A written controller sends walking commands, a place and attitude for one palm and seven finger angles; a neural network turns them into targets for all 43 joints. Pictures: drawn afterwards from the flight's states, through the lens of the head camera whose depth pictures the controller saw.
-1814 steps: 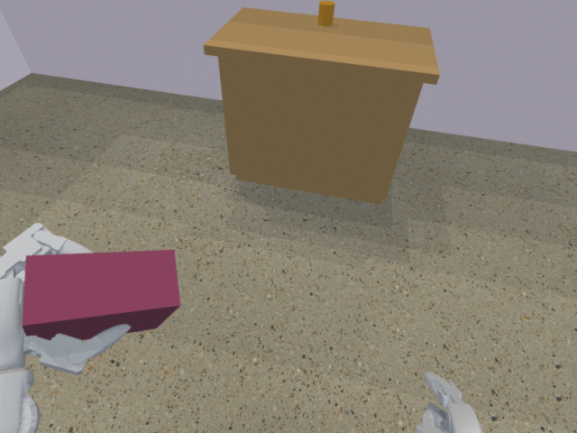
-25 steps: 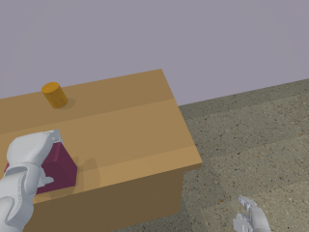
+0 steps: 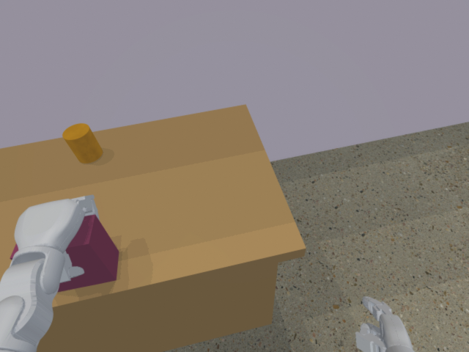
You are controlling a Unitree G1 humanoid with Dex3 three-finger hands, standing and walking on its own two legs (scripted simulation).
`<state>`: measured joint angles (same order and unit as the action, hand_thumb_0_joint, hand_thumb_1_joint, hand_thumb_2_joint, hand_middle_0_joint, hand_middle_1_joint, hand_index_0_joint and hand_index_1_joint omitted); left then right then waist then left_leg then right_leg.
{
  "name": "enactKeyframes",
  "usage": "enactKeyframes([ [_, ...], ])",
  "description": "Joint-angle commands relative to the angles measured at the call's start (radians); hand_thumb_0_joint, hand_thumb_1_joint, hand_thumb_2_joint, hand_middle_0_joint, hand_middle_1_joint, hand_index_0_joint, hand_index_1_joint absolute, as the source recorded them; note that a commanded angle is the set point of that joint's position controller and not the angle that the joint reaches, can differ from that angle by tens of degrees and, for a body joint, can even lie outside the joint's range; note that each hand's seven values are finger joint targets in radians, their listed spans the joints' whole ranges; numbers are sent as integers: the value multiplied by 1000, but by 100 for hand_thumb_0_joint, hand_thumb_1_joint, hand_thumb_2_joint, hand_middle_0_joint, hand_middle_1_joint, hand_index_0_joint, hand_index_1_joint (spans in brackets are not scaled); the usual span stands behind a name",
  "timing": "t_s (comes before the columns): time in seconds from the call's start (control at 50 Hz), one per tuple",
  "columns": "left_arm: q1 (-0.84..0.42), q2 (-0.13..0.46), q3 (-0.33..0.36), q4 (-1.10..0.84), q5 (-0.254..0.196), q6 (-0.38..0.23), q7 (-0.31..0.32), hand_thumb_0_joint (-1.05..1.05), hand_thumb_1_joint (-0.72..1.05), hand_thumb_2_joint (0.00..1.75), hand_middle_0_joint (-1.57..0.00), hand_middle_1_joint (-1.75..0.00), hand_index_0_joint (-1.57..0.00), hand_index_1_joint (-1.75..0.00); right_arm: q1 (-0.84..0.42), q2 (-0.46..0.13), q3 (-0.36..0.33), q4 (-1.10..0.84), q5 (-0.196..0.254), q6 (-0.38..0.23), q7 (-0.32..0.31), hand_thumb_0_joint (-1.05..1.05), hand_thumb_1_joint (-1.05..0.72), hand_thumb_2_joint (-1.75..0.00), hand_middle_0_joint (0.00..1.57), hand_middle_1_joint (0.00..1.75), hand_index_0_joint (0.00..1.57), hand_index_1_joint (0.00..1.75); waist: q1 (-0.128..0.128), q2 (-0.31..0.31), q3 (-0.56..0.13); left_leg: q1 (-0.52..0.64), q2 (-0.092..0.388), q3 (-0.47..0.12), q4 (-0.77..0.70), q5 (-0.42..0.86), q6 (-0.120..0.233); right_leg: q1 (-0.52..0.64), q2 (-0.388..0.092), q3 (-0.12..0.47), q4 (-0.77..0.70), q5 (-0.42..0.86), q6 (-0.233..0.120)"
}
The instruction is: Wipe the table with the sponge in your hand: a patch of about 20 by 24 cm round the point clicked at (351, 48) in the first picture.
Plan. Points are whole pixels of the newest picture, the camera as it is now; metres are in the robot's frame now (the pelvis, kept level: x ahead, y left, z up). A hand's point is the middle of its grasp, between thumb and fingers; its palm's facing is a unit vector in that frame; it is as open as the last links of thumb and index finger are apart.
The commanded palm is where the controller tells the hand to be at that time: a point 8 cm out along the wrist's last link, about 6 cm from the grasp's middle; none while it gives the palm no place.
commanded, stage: wipe forward along the first lane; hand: left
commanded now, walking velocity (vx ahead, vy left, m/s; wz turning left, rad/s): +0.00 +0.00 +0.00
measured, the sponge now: (77, 261) +0.23 +0.34 +0.01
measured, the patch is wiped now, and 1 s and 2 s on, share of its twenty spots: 0.15 0.20 0.30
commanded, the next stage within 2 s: slide across to the middle lane in 1.48 s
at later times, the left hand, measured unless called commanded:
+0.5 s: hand (75, 213) +0.30 +0.35 +0.07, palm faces -0.13 +0.00 -0.99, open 10.0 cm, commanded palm +0.29 +0.35 +0.09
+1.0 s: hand (75, 192) +0.34 +0.37 +0.07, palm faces -0.14 +0.04 -0.99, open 10.0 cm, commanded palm +0.34 +0.37 +0.09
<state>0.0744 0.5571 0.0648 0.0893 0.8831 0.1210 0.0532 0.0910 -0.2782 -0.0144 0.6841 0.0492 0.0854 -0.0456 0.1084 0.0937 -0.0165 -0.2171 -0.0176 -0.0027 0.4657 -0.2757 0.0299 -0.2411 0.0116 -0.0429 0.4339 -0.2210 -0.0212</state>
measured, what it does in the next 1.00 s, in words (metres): stands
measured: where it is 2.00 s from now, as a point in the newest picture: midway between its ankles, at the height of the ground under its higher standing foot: outside the picture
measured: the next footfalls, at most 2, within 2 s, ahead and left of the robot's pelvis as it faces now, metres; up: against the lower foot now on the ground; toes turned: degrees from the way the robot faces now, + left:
none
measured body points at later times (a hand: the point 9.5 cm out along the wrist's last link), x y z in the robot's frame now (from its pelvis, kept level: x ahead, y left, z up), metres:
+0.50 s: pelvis -0.02 -0.01 -0.01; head +0.02 -0.04 +0.44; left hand +0.30 +0.34 +0.12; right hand +0.13 -0.27 -0.14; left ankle -0.02 +0.10 -0.74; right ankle +0.00 -0.11 -0.74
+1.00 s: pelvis -0.03 -0.01 -0.02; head +0.02 -0.02 +0.43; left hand +0.34 +0.36 +0.12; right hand +0.06 -0.28 -0.15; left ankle -0.02 +0.10 -0.74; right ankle +0.00 -0.11 -0.74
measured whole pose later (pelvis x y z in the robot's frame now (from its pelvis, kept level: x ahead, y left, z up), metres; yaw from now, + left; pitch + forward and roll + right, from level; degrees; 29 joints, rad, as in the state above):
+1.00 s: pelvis -0.03 -0.01 -0.02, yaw +0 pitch +10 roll -1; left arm -0.57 0.73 0.10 0.92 1.01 -0.12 0.08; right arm 0.27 -0.30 -0.03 0.71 0.08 0.11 -0.04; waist 0.01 0.06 -0.08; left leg -0.52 0.00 0.00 0.64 -0.29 0.03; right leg -0.54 0.02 -0.05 0.58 -0.22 -0.03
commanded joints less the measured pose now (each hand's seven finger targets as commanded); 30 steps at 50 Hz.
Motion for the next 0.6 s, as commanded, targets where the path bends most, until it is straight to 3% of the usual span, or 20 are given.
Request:
enactKeyframes([
  [0.0, -214, 260, 118, -20, 32, 11, 21, 0, 10, 130, -120, -160, -120, -160, -118, -131, -32, -138, 7, -40, -13, 0, -90, -90, 20, 30, 20, 30, -27, -86, -118, -23, -22, -19, -55, 205, 18, 78, 22, 63, -55, 137, -44],
  [0.08, -264, 255, 94, 85, 41, 3, 9, 0, 10, 130, -120, -160, -120, -160, -78, -136, -35, -120, 7, -35, -18, 0, -90, -90, 20, 30, 20, 30, -44, -130, -120, -55, -26, -9, -44, 172, 21, 63, 15, 46, -53, 121, -32],
  [0.1, -276, 282, 117, 108, 42, 0, 5, 0, 10, 130, -120, -160, -120, -160, -85, -140, -34, -121, 10, -38, -19, 0, -90, -90, 20, 30, 20, 30, -40, -132, -116, -59, -26, -10, -41, 160, 23, 56, 21, 65, -56, 108, -37],
  [0.2, -353, 272, 86, 178, 57, -29, -9, 0, 10, 130, -120, -160, -120, -160, -56, -144, -36, -122, 12, -39, -18, 0, -90, -90, 20, 30, 20, 30, -52, -103, -136, -82, -31, -5, -24, 145, 24, 33, 19, 58, -43, 104, -37],
  [0.26, -398, 266, 67, 260, 68, -46, -12, 0, 10, 130, -120, -160, -120, -160, -12, -150, -41, -111, 11, -38, -20, 0, -90, -90, 20, 30, 20, 30, -66, -147, -140, -113, -32, 0, -10, 114, 26, 9, 16, 44, -34, 79, -28],
  [0.3, -435, 305, 91, 294, 71, -65, -14, 0, 10, 130, -120, -160, -120, -160, -8, -158, -40, -112, 15, -40, -20, 0, -90, -90, 20, 30, 20, 30, -66, -135, -130, -135, -32, -2, -7, 91, 27, -7, 19, 57, -36, 58, -33],
  [0.34, -446, 276, 67, 343, 77, -82, -11, 0, 10, 130, -120, -160, -120, -160, 24, -157, -49, -107, 13, -40, -18, 0, -90, -90, 20, 30, 20, 30, -71, -163, -150, -146, -32, 5, 8, 83, 30, -12, 15, 51, -24, 61, -26],
  [0.44, -493, 332, 104, 453, 86, -126, -4, 0, 10, 130, -120, -160, -120, -160, 70, -169, -56, -96, 16, -31, -16, 0, -90, -90, 20, 30, 20, 30, -76, -184, -162, -204, -31, 9, 31, 65, 32, -23, 13, 57, -5, 64, -23],
  [0.48, -520, 320, 87, 470, 87, -143, -1, 0, 10, 130, -120, -160, -120, -160, 78, -168, -59, -100, 19, -29, -14, 0, -90, -90, 20, 30, 20, 30, -79, -173, -170, -215, -32, 14, 36, 51, 33, -33, 10, 59, -3, 53, -21],
  [0.5, -537, 370, 129, 478, 87, -155, 2, 0, 10, 130, -120, -160, -120, -160, 80, -172, -59, -99, 19, -30, -14, 0, -90, -90, 20, 30, 20, 30, -73, -159, -181, -220, -29, 8, 35, 57, 34, -24, 10, 69, -2, 61, -27],
  [0.54, -533, 351, 110, 528, 96, -163, 9, 0, 10, 130, -120, -160, -120, -160, 102, -170, -62, -92, 19, -23, -10, 0, -90, -90, 20, 30, 20, 30, -78, -170, -179, -238, -32, 16, 47, 51, 35, -31, 9, 64, 6, 60, -22],
  [0.58, -569, 371, 117, 557, 102, -176, 17, 0, 10, 130, -120, -160, -120, -160, 113, -174, -65, -88, 20, -20, -8, 0, -90, -90, 20, 30, 20, 30, -83, -170, -176, -253, -29, 15, 49, 26, 36, -50, 9, 66, 5, 30, -21],
])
